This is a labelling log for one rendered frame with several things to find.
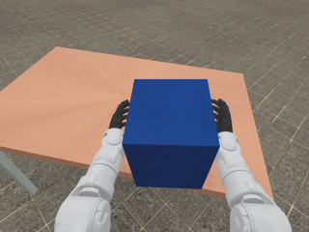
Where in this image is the left robot hand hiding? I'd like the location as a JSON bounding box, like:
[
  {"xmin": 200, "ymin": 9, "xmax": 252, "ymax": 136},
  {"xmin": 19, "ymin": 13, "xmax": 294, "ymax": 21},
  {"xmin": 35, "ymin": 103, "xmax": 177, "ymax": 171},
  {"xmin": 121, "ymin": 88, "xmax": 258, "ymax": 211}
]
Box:
[{"xmin": 109, "ymin": 100, "xmax": 130, "ymax": 130}]

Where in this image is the table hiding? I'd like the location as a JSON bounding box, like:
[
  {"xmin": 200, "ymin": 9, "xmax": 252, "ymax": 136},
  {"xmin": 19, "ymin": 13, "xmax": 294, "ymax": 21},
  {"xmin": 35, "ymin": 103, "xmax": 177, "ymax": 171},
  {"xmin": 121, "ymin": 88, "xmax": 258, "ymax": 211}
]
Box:
[{"xmin": 0, "ymin": 46, "xmax": 274, "ymax": 202}]

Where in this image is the carton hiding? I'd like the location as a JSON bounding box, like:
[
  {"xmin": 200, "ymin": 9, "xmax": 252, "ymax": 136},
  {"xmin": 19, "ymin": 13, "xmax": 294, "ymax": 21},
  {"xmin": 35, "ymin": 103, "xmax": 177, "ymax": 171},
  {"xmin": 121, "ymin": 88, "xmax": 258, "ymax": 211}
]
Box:
[{"xmin": 122, "ymin": 79, "xmax": 220, "ymax": 189}]

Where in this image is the left robot upper arm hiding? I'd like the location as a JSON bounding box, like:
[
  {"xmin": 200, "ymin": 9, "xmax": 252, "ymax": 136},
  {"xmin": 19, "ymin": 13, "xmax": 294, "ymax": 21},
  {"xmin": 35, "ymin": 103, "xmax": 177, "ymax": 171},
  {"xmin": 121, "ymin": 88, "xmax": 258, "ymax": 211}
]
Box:
[{"xmin": 54, "ymin": 195, "xmax": 111, "ymax": 232}]

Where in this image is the right robot upper arm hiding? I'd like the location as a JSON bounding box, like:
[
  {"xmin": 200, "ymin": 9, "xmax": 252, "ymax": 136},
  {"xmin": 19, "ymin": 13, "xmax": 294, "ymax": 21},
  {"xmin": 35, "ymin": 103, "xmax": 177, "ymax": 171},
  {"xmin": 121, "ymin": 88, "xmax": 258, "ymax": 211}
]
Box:
[{"xmin": 230, "ymin": 202, "xmax": 292, "ymax": 232}]

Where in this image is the right robot hand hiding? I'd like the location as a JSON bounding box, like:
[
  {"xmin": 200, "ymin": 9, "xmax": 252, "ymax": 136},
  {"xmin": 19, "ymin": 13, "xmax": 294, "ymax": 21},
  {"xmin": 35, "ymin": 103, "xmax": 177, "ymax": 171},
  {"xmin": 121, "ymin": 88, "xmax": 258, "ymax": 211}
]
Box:
[{"xmin": 211, "ymin": 99, "xmax": 233, "ymax": 133}]

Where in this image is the robot left forearm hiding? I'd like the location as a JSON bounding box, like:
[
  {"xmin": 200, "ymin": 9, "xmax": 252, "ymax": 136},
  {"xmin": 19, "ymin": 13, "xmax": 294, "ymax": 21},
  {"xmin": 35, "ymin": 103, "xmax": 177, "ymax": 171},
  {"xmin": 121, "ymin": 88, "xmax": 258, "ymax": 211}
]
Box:
[{"xmin": 54, "ymin": 128, "xmax": 125, "ymax": 232}]

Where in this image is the robot right forearm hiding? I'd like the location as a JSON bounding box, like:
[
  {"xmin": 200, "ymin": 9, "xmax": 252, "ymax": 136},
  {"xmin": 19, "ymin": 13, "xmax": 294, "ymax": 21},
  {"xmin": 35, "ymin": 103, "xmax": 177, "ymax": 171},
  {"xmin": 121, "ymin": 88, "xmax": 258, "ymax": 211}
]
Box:
[{"xmin": 214, "ymin": 131, "xmax": 293, "ymax": 232}]

